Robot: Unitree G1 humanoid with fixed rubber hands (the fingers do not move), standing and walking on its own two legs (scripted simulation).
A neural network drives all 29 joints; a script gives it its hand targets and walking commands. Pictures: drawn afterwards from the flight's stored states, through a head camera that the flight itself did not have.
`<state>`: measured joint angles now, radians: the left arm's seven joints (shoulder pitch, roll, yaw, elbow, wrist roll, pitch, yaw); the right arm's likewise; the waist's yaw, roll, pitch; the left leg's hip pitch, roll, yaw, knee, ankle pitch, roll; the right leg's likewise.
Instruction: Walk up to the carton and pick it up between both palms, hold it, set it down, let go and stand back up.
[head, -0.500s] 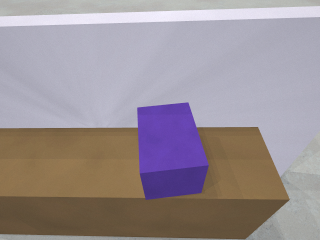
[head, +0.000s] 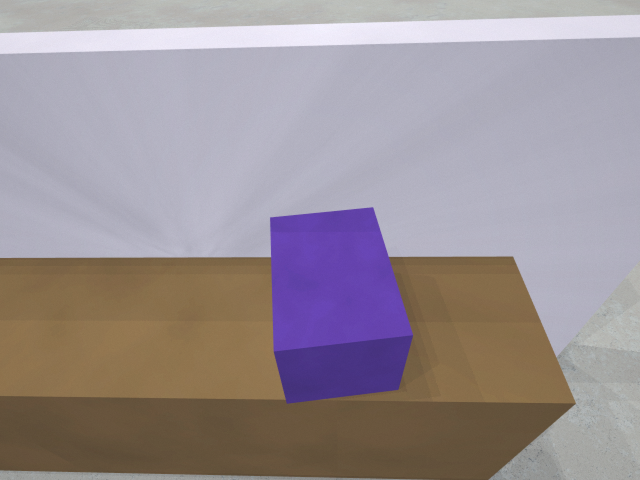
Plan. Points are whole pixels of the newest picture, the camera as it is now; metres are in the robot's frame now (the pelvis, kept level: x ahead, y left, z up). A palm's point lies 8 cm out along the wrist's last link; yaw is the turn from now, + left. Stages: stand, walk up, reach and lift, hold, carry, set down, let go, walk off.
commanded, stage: stand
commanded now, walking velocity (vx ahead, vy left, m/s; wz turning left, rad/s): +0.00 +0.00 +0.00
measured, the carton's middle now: (332, 300) +0.47 +0.02 -0.13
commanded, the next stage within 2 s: none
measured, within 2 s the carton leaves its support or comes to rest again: neither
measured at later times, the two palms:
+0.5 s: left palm out of the picture +0.09 +0.31 -0.11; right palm out of the picture +0.07 -0.31 -0.11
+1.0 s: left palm out of the picture +0.08 +0.31 -0.11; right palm out of the picture +0.09 -0.30 -0.11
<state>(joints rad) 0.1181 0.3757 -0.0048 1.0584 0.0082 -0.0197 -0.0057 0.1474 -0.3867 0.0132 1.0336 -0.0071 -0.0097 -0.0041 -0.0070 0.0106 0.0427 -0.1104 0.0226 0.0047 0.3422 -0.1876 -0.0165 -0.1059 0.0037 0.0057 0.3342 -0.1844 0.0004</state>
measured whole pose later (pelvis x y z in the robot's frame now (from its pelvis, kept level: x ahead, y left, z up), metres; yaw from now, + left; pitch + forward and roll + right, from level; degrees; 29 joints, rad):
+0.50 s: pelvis +0.00 +0.00 +0.00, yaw +0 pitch -2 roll +0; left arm 0.11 0.38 0.01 1.06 0.01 -0.01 0.00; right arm 0.15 -0.39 0.00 1.05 -0.01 -0.01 0.00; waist -0.01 0.01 0.05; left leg -0.11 0.03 0.00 0.33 -0.18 -0.02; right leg -0.10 0.00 0.01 0.31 -0.17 0.00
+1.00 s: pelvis +0.00 +0.00 +0.00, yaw +0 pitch -2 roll +0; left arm 0.12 0.37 0.01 1.07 0.00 -0.01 -0.01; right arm 0.12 -0.37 0.01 1.05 -0.01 -0.02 -0.01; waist 0.00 0.01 0.04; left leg -0.10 0.02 0.01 0.32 -0.18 -0.02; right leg -0.10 0.00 0.01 0.31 -0.18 0.01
